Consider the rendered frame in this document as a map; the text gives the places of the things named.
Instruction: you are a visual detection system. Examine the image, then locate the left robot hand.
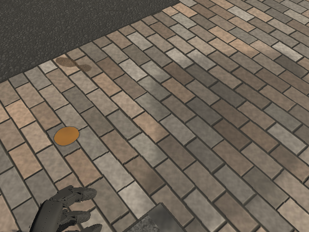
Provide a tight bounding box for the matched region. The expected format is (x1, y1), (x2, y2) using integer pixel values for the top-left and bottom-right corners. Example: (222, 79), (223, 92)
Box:
(29, 185), (102, 232)

